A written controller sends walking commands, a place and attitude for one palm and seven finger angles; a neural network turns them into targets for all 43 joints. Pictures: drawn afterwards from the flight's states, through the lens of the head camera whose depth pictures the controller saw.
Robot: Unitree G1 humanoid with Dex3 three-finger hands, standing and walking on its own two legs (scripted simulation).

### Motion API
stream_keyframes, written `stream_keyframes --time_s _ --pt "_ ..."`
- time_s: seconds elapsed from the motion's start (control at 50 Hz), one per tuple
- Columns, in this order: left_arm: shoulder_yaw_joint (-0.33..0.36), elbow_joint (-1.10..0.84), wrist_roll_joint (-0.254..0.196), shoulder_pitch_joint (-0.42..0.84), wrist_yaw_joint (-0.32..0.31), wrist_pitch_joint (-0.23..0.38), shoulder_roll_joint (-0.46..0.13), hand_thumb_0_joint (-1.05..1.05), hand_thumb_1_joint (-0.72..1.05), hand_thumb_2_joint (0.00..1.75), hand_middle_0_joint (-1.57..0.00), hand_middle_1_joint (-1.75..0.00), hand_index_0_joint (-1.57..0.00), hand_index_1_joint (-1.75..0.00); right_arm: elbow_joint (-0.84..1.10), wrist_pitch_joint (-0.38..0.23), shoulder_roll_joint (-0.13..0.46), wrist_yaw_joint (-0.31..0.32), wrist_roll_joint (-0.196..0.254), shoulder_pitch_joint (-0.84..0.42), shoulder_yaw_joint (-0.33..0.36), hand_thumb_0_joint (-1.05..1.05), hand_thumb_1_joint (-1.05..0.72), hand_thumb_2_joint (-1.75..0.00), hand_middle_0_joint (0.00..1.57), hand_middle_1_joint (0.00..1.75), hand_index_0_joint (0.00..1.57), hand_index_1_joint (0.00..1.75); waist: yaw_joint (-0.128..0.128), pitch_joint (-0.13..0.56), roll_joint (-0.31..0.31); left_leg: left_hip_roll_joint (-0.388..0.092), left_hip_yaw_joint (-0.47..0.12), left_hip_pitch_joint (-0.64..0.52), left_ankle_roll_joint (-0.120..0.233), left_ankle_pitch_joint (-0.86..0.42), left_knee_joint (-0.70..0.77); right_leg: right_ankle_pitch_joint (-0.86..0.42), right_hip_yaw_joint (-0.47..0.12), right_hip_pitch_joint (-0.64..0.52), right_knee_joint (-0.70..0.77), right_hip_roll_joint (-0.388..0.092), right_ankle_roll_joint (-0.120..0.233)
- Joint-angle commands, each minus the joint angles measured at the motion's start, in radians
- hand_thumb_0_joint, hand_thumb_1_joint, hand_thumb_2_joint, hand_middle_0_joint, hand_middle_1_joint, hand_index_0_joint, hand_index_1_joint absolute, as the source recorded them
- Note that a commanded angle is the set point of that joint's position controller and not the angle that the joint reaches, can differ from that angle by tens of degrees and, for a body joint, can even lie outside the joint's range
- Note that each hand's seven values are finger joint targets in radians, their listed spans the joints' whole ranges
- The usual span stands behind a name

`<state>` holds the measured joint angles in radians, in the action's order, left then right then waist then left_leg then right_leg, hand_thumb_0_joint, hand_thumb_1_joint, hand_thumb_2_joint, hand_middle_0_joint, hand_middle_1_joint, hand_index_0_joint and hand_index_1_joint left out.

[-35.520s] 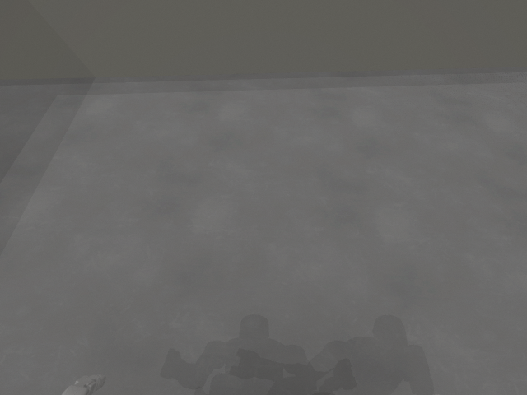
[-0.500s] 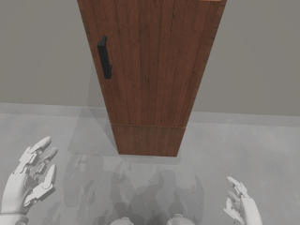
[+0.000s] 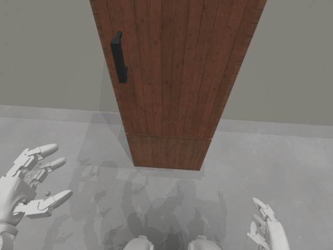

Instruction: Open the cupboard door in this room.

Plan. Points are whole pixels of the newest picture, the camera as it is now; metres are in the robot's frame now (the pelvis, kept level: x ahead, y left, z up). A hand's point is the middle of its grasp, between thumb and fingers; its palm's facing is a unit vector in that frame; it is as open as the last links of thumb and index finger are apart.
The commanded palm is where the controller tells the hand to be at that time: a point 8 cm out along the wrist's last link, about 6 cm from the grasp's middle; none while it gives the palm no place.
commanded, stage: raise the hand with hooked fingers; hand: left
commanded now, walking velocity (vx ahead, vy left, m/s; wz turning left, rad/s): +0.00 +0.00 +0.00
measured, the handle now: (121, 58) +0.56 +0.17 +0.13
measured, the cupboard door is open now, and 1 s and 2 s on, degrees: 0 0 0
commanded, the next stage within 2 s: move the hooked fingers beside the handle in 1.32 s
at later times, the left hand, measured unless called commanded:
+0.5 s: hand (29, 162) +0.26 +0.29 +0.11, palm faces +0.03 -1.00 -0.06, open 13.5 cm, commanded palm +0.23 +0.34 +0.12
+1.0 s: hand (29, 131) +0.30 +0.29 +0.14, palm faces +0.01 -1.00 -0.03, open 14.0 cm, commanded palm +0.27 +0.34 +0.15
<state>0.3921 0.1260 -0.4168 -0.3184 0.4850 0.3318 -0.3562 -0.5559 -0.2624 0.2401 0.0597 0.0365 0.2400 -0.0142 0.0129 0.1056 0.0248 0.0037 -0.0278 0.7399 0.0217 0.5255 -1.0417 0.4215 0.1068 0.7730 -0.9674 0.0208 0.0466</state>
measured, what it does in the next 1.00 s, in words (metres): stands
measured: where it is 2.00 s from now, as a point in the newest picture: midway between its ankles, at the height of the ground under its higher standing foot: outside the picture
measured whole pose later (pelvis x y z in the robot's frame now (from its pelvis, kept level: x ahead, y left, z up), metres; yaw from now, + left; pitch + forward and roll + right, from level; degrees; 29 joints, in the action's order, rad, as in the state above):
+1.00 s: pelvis +0.01 +0.02 +0.04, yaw +0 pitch +6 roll -2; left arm 0.42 0.37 -0.35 0.09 0.49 0.12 -0.45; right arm -0.56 -0.19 0.27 0.09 0.05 0.29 -0.05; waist 0.01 0.07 0.03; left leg 0.02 0.00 0.44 0.05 0.41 -0.75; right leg 0.31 0.07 0.48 -0.68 0.01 0.02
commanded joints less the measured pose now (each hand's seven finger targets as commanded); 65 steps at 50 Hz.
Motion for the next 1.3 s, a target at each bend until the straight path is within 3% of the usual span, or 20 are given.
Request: stream_keyframes --time_s 0.0,0.06,0.1,0.22,0.28,0.34,0.36,0.4,0.46,0.5,0.54,0.6,0.76,0.8,0.88,0.92,0.96,1.1,1.16,1.28 --pt "0.103 -0.182 -0.020 0.049 -0.010 0.063 -0.192 0.00 -0.03 0.50 -0.27 -0.90 -0.27 -0.90 0.167 -0.053 0.158 0.009 0.011 -0.021 0.058 0.00 -0.90 -0.90 0.20 0.30 0.20 0.30 0.008 0.227 0.017 0.006 -0.019 -0.070 0.004 -0.331 0.182 -0.180 -0.088 -0.272 0.155 -0.011 -0.027" --pt "0.083 -0.214 -0.005 0.099 -0.023 0.058 -0.202 0.00 -0.10 0.47 -0.27 -0.94 -0.27 -0.94 0.170 -0.056 0.164 0.008 0.011 -0.021 0.052 0.00 -0.90 -0.90 0.20 0.30 0.20 0.30 0.007 0.194 0.067 0.005 -0.029 -0.111 -0.001 -0.336 0.212 -0.178 -0.064 -0.249 0.155 0.000 -0.015" --pt "0.088 -0.224 0.004 0.106 -0.036 0.053 -0.212 0.00 -0.15 0.45 -0.27 -0.98 -0.27 -0.98 0.170 -0.053 0.163 0.011 0.013 -0.012 0.052 0.00 -0.90 -0.90 0.20 0.30 0.20 0.30 0.004 0.211 0.058 0.002 -0.032 -0.138 -0.004 -0.335 0.234 -0.174 -0.055 -0.261 0.165 -0.003 -0.019" --pt "0.088 -0.206 0.011 0.166 -0.060 0.018 -0.220 0.00 -0.29 0.39 -0.29 -1.07 -0.29 -1.07 0.171 -0.041 0.165 0.017 0.016 -0.014 0.038 0.00 -0.90 -0.90 0.20 0.30 0.20 0.30 0.007 0.167 0.096 -0.001 -0.042 -0.178 -0.016 -0.325 0.285 -0.160 -0.040 -0.270 0.195 -0.001 -0.013" --pt "0.092 -0.183 0.007 0.234 -0.051 -0.004 -0.235 0.00 -0.36 0.36 -0.29 -1.11 -0.29 -1.11 0.163 -0.035 0.170 0.024 0.017 -0.010 0.036 0.00 -0.90 -0.90 0.20 0.30 0.20 0.30 -0.002 0.176 0.057 -0.003 -0.046 -0.205 -0.018 -0.349 0.301 -0.190 -0.039 -0.297 0.212 0.004 -0.013" --pt "0.076 -0.162 0.016 0.285 -0.040 -0.027 -0.234 0.00 -0.43 0.33 -0.29 -1.15 -0.29 -1.15 0.160 -0.036 0.170 0.028 0.021 -0.014 0.033 0.00 -0.90 -0.90 0.20 0.30 0.20 0.30 -0.003 0.164 0.083 -0.005 -0.051 -0.229 -0.022 -0.357 0.320 -0.195 -0.036 -0.299 0.225 0.001 -0.013" --pt "0.076 -0.160 0.018 0.318 -0.035 -0.036 -0.246 0.00 -0.45 0.32 -0.30 -1.17 -0.30 -1.17 0.158 -0.036 0.172 0.029 0.019 -0.016 0.030 0.00 -0.90 -0.90 0.20 0.30 0.20 0.30 0.003 0.158 0.117 -0.004 -0.054 -0.247 -0.028 -0.380 0.323 -0.208 -0.038 -0.304 0.227 0.005 -0.005" --pt "0.085 -0.130 0.024 0.332 -0.033 -0.054 -0.255 0.00 -0.50 0.30 -0.30 -1.20 -0.30 -1.20 0.152 -0.034 0.170 0.031 0.019 -0.009 0.028 0.00 -0.90 -0.90 0.20 0.30 0.20 0.30 0.001 0.172 0.085 -0.008 -0.058 -0.268 -0.031 -0.405 0.336 -0.225 -0.031 -0.318 0.236 0.004 -0.009" --pt "0.091 -0.100 0.024 0.398 -0.029 -0.073 -0.270 0.00 -0.50 0.30 -0.30 -1.20 -0.30 -1.20 0.151 -0.028 0.173 0.035 0.019 -0.017 0.024 0.00 -0.90 -0.90 0.20 0.30 0.20 0.30 0.005 0.133 0.079 -0.005 -0.061 -0.266 -0.032 -0.373 0.356 -0.205 -0.034 -0.326 0.255 0.006 -0.004" --pt "0.100 -0.104 0.029 0.429 -0.028 -0.078 -0.284 0.00 -0.50 0.30 -0.30 -1.20 -0.30 -1.20 0.150 -0.025 0.169 0.037 0.021 -0.018 0.023 0.00 -0.90 -0.90 0.20 0.30 0.20 0.30 0.005 0.164 0.102 -0.007 -0.058 -0.300 -0.034 -0.405 0.366 -0.227 -0.036 -0.343 0.262 0.001 -0.006" --pt "0.109 -0.085 0.030 0.450 -0.030 -0.087 -0.290 0.00 -0.50 0.30 -0.30 -1.20 -0.30 -1.20 0.150 -0.022 0.168 0.039 0.020 -0.015 0.023 0.00 -0.90 -0.90 0.20 0.30 0.20 0.30 0.005 0.168 0.067 -0.009 -0.062 -0.309 -0.036 -0.416 0.377 -0.237 -0.032 -0.352 0.270 0.000 -0.008" --pt "0.114 -0.056 0.030 0.501 -0.019 -0.101 -0.304 0.00 -0.50 0.30 -0.30 -1.20 -0.30 -1.20 0.144 -0.014 0.169 0.042 0.020 -0.013 0.021 0.00 -0.90 -0.90 0.20 0.30 0.20 0.30 0.005 0.176 0.082 -0.007 -0.054 -0.332 -0.035 -0.431 0.385 -0.258 -0.040 -0.370 0.286 0.000 -0.008" --pt "0.127 0.011 0.035 0.634 -0.001 -0.135 -0.348 0.00 -0.50 0.30 -0.30 -1.20 -0.30 -1.20 0.139 0.003 0.175 0.051 0.022 -0.012 0.017 0.00 -0.90 -0.90 0.20 0.30 0.20 0.30 0.003 0.161 0.057 -0.006 -0.049 -0.351 -0.025 -0.426 0.416 -0.274 -0.049 -0.415 0.326 0.000 -0.004" --pt "0.121 0.027 0.042 0.673 0.002 -0.146 -0.353 0.00 -0.50 0.30 -0.30 -1.20 -0.30 -1.20 0.137 0.008 0.173 0.054 0.026 -0.010 0.015 0.00 -0.90 -0.90 0.20 0.30 0.20 0.30 -0.001 0.166 0.084 -0.005 -0.046 -0.363 -0.025 -0.422 0.426 -0.271 -0.052 -0.414 0.335 -0.003 -0.006" --pt "0.121 0.077 0.037 0.594 0.014 -0.156 -0.329 0.00 -0.50 0.30 -0.30 -1.20 -0.30 -1.20 0.147 0.014 0.174 0.045 0.024 -0.006 0.018 0.00 -0.90 -0.90 0.20 0.30 0.20 0.30 0.012 0.165 0.037 -0.003 -0.036 -0.355 -0.021 -0.461 0.426 -0.320 -0.053 -0.442 0.339 -0.002 -0.006" --pt "0.126 0.049 0.041 0.607 0.012 -0.153 -0.340 0.00 -0.50 0.30 -0.30 -1.20 -0.30 -1.20 0.152 0.018 0.173 0.040 0.023 -0.008 0.020 0.00 -0.90 -0.90 0.20 0.30 0.20 0.30 0.015 0.182 0.080 0.001 -0.028 -0.357 -0.020 -0.458 0.424 -0.325 -0.058 -0.444 0.337 -0.005 -0.007" --pt "0.131 0.046 0.037 0.614 0.005 -0.145 -0.344 0.00 -0.50 0.30 -0.30 -1.20 -0.30 -1.20 0.150 0.020 0.174 0.038 0.021 -0.006 0.020 0.00 -0.90 -0.90 0.20 0.30 0.20 0.30 0.014 0.160 0.038 -0.002 -0.030 -0.348 -0.019 -0.453 0.425 -0.324 -0.058 -0.448 0.341 -0.001 -0.004" --pt "0.141 -0.005 0.046 0.648 -0.012 -0.110 -0.357 0.00 -0.50 0.30 -0.30 -1.20 -0.30 -1.20 0.148 0.022 0.165 0.046 0.020 -0.006 0.022 0.00 -0.90 -0.90 0.20 0.30 0.20 0.30 0.008 0.215 0.087 0.004 -0.012 -0.369 -0.008 -0.454 0.418 -0.353 -0.077 -0.480 0.343 -0.006 -0.009" --pt "0.128 0.042 0.040 0.635 -0.008 -0.113 -0.339 0.00 -0.50 0.30 -0.30 -1.20 -0.30 -1.20 0.137 0.025 0.168 0.049 0.022 -0.006 0.019 0.00 -0.90 -0.90 0.20 0.30 0.20 0.30 0.001 0.158 0.047 0.003 -0.013 -0.338 -0.006 -0.413 0.423 -0.326 -0.075 -0.468 0.355 -0.004 -0.010" --pt "0.126 0.061 0.038 0.640 0.003 -0.125 -0.341 0.00 -0.50 0.30 -0.30 -1.20 -0.30 -1.20 0.142 0.027 0.168 0.055 0.025 -0.018 0.018 0.00 -0.90 -0.90 0.20 0.30 0.20 0.30 0.001 0.162 0.044 0.008 -0.006 -0.321 0.002 -0.375 0.420 -0.307 -0.090 -0.478 0.364 -0.010 -0.014"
